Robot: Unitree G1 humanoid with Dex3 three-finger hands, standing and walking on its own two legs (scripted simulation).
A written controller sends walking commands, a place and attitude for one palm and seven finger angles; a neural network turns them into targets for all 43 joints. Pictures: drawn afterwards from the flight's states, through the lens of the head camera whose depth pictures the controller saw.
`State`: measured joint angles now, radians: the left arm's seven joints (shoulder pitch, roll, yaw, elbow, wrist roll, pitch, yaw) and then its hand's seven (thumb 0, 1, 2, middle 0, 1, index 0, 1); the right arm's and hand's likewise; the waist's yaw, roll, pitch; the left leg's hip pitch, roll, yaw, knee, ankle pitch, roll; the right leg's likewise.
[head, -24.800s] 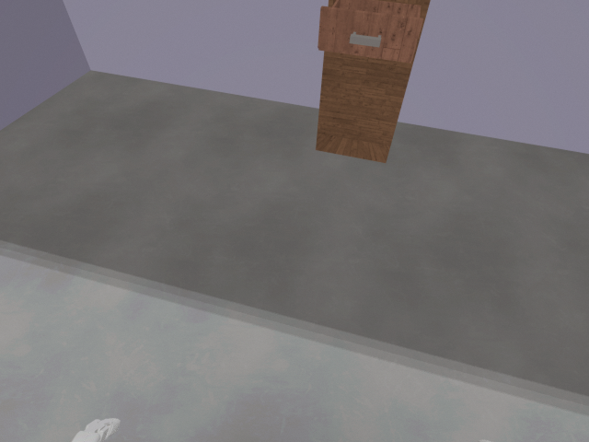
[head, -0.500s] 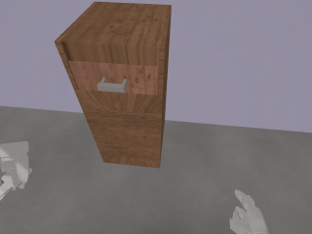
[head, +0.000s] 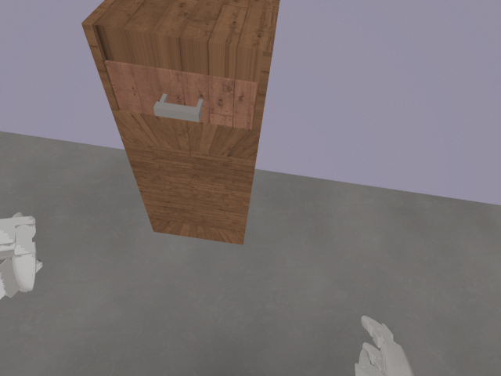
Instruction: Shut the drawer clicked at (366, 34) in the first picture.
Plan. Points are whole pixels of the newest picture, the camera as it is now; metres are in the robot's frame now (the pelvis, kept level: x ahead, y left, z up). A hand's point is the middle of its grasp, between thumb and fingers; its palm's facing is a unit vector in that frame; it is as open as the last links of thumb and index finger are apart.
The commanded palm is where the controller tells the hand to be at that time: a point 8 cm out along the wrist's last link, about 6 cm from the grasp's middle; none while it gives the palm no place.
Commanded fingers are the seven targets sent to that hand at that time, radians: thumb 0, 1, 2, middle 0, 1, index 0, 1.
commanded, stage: step back with the hand held close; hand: left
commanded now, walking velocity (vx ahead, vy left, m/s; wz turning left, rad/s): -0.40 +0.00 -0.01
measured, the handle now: (180, 106) +0.69 +0.22 -0.02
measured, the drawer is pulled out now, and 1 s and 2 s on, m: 0.00 0.00 0.00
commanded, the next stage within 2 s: stop stepping back and stand still in 0.38 s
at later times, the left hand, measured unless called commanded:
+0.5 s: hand out of the picture +0.03 +0.17 +0.14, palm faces +0.38 -0.81 -0.44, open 3.2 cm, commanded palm -0.05 +0.21 +0.18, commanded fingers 0.00 0.90 0.90 -1.40 -1.60 -1.40 -1.60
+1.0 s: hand out of the picture -0.17 +0.15 +0.16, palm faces +0.41 -0.82 -0.39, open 3.2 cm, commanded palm -0.25 +0.20 +0.18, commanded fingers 0.00 0.90 0.90 -1.40 -1.60 -1.40 -1.60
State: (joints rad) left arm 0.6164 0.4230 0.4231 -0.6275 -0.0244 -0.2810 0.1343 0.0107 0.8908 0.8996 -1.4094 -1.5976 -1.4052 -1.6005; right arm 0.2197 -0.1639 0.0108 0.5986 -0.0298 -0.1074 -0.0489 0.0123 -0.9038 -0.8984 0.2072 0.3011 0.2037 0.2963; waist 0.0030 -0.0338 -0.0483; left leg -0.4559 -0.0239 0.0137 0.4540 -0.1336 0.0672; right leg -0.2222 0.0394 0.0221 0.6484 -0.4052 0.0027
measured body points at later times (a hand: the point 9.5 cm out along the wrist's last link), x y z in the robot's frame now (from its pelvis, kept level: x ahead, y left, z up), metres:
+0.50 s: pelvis -0.17 -0.07 +0.00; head -0.14 -0.08 +0.45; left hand +0.01 +0.21 +0.17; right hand +0.02 -0.32 -0.09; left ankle -0.19 +0.04 -0.73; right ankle -0.18 -0.13 -0.74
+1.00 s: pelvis -0.36 -0.09 -0.02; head -0.40 -0.08 +0.43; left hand -0.20 +0.19 +0.18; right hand -0.20 -0.33 -0.08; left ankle -0.33 +0.06 -0.74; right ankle -0.26 -0.15 -0.68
